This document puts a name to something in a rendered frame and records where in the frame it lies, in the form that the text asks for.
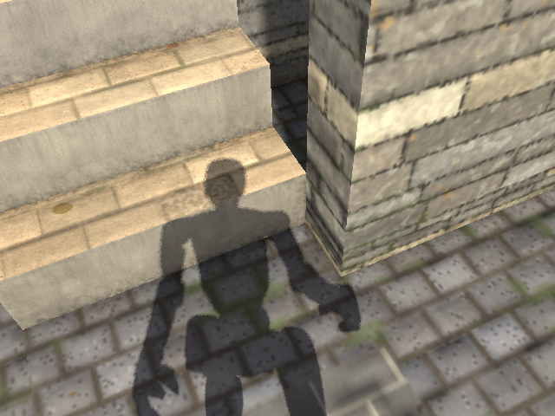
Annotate stairs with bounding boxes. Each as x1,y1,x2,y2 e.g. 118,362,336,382
0,0,306,330

